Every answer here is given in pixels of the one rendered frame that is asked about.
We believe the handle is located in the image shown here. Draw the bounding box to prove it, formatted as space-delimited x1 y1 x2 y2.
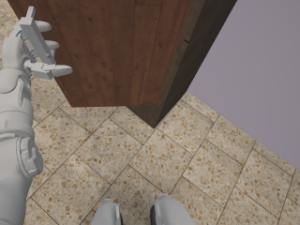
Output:
19 6 56 65

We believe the robot left shin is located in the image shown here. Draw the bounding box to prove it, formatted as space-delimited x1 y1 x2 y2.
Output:
102 199 113 204

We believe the left robot forearm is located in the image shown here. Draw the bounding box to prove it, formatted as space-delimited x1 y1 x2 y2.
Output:
0 68 35 142

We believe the cupboard door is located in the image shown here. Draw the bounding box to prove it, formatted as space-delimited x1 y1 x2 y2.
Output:
7 0 193 108

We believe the left robot upper arm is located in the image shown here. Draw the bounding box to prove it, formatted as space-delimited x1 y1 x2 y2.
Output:
0 136 44 225

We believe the right robot thigh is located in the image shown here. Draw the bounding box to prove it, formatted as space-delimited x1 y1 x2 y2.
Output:
154 197 197 225

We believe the left robot hand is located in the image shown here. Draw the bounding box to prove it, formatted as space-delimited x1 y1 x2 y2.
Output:
1 20 73 80

